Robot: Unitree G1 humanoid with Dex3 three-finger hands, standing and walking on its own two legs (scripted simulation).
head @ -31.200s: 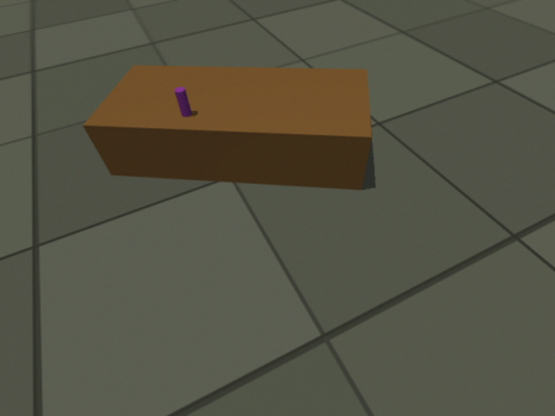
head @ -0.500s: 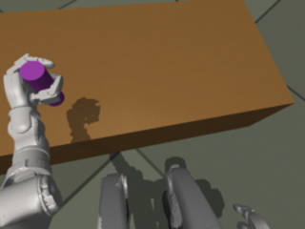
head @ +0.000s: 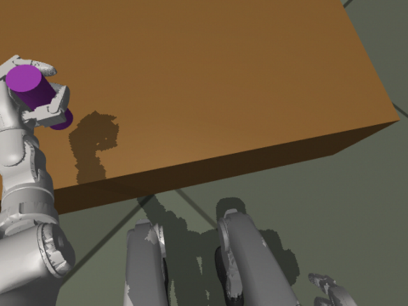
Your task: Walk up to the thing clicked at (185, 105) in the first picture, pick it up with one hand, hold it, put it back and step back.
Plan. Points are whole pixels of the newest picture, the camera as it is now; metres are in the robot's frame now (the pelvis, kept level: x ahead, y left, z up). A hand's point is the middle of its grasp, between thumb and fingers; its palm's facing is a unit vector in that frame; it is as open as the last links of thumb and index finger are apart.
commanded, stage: lower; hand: left
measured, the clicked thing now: (44, 101) +0.50 +0.26 -0.01
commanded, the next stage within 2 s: loosen in 1.30 s
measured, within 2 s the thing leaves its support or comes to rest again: rests again in 1.14 s
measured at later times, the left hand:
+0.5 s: hand (65, 114) +0.51 +0.25 -0.06, palm faces +0.20 -0.98 -0.03, open 6.4 cm
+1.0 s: hand (72, 120) +0.51 +0.25 -0.09, palm faces +0.19 -0.98 -0.04, open 6.4 cm
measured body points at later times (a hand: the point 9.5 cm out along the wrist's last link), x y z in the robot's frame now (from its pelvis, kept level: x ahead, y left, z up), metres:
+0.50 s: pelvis -0.01 +0.00 -0.06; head +0.20 +0.05 +0.33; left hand +0.49 +0.30 -0.06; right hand +0.05 -0.26 -0.18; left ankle +0.07 +0.12 -0.48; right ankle +0.06 -0.12 -0.48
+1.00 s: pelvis -0.02 +0.00 -0.09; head +0.20 +0.05 +0.30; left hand +0.49 +0.30 -0.09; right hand +0.04 -0.27 -0.21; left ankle +0.07 +0.12 -0.48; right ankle +0.06 -0.12 -0.48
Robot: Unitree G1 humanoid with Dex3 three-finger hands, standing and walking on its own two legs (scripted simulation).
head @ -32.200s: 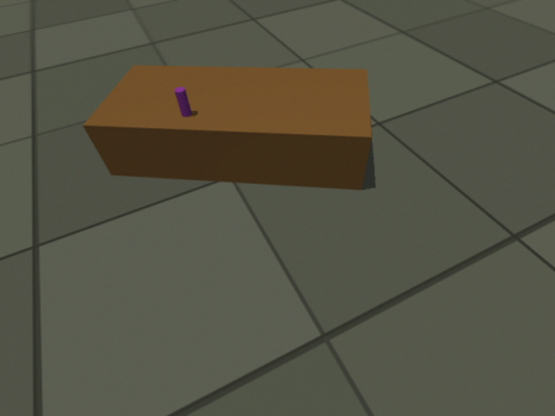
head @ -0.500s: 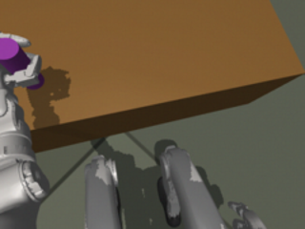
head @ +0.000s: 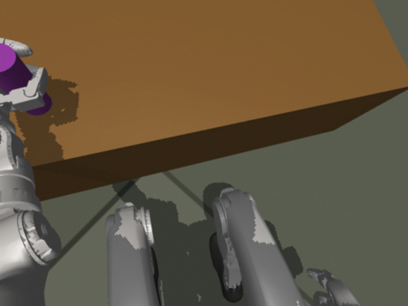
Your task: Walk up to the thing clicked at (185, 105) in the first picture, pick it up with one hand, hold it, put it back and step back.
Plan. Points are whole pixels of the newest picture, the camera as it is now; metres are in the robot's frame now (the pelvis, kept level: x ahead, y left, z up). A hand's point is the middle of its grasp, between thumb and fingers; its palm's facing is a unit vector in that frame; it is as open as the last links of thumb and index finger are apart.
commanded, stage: lower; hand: left
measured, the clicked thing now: (20, 84) +0.52 +0.28 -0.02
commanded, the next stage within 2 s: loosen in 0.30 s
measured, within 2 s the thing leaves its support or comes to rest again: rests again in 0.14 s
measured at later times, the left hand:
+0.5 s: hand (30, 82) +0.53 +0.26 -0.02, palm faces +0.21 -0.98 -0.05, open 6.4 cm
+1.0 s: hand (28, 78) +0.53 +0.26 -0.01, palm faces +0.23 -0.97 -0.01, open 15.2 cm
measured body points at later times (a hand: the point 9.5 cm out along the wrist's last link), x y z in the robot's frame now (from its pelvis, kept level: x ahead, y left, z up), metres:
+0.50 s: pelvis +0.00 +0.00 -0.02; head +0.22 +0.05 +0.37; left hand +0.51 +0.31 -0.01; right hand +0.06 -0.27 -0.13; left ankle +0.08 +0.13 -0.39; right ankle +0.09 -0.11 -0.39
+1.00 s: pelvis +0.00 +0.00 -0.02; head +0.22 +0.05 +0.37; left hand +0.51 +0.32 -0.01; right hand +0.07 -0.27 -0.13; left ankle +0.08 +0.13 -0.39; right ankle +0.09 -0.11 -0.39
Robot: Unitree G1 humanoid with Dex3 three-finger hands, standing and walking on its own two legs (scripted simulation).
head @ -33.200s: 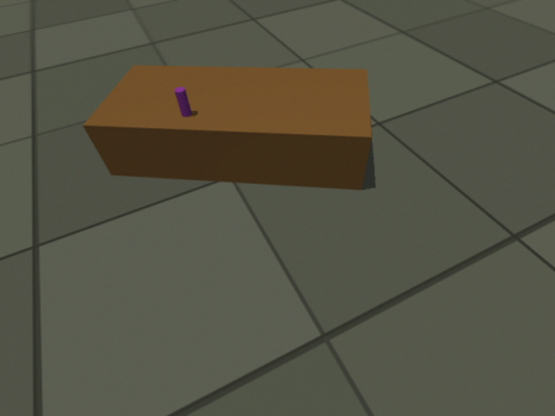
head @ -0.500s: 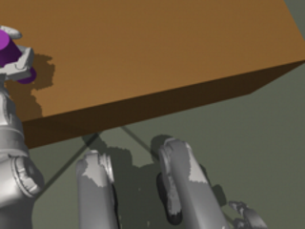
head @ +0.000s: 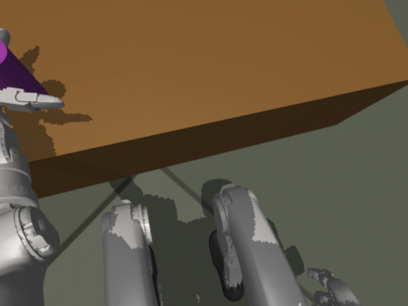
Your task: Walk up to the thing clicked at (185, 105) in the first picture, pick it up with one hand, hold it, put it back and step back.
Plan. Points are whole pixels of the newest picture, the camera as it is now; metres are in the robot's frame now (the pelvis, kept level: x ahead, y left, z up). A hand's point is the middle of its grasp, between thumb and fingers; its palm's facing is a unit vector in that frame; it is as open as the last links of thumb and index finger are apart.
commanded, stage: withdraw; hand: left
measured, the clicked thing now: (14, 79) +0.53 +0.28 -0.01
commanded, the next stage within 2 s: rise in 0.28 s
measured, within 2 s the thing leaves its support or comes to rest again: neither
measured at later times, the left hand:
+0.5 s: hand out of the picture +0.51 +0.35 +0.11, palm faces +0.28 -0.94 -0.20, open 17.5 cm
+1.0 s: hand out of the picture +0.38 +0.32 +0.19, palm faces +0.26 -0.88 -0.40, open 17.6 cm
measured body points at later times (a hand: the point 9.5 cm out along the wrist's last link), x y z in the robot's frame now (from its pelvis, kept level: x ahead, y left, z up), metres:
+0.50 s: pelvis +0.01 +0.01 +0.08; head +0.21 +0.05 +0.48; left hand +0.49 +0.40 +0.12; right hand +0.09 -0.26 -0.04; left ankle +0.08 +0.13 -0.37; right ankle +0.09 -0.11 -0.37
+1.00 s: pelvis +0.06 +0.02 +0.28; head +0.17 +0.05 +0.71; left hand +0.36 +0.37 +0.21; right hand +0.14 -0.25 +0.16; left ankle +0.08 +0.13 -0.37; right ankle +0.09 -0.11 -0.37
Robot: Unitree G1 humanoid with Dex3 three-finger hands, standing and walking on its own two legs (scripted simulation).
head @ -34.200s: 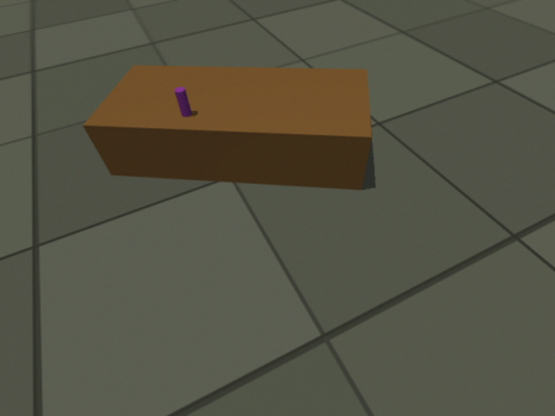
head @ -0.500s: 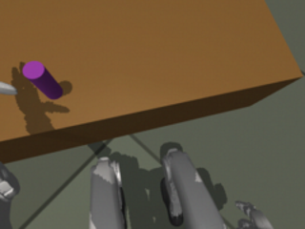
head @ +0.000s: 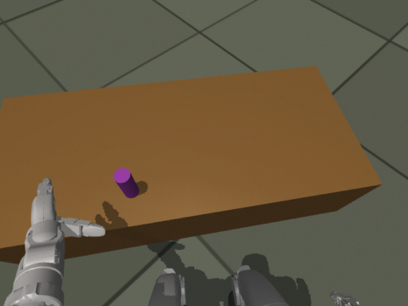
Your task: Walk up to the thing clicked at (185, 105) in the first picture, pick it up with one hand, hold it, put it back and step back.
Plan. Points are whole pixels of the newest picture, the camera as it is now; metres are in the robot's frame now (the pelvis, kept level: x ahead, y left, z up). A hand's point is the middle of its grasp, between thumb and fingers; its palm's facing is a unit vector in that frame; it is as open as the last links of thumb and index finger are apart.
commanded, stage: home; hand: left
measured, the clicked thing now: (127, 184) +0.49 +0.22 -0.29
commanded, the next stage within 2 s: none
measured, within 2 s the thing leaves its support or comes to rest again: neither
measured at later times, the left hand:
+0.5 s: hand (117, 295) +0.18 +0.17 -0.02, palm faces +0.14 -0.96 -0.25, open 17.1 cm
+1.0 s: hand (115, 290) +0.18 +0.17 -0.02, palm faces +0.13 -0.95 -0.28, open 17.5 cm
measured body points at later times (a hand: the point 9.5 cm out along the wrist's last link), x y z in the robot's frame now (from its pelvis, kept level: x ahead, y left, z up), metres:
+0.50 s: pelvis +0.02 -0.02 +0.05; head +0.05 -0.02 +0.50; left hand +0.16 +0.22 +0.00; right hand +0.21 -0.24 -0.03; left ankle +0.03 +0.11 -0.65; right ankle +0.02 -0.13 -0.65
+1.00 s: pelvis +0.02 -0.02 +0.04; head +0.04 -0.02 +0.49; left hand +0.17 +0.22 +0.00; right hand +0.18 -0.26 -0.04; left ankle +0.03 +0.11 -0.65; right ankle +0.02 -0.13 -0.65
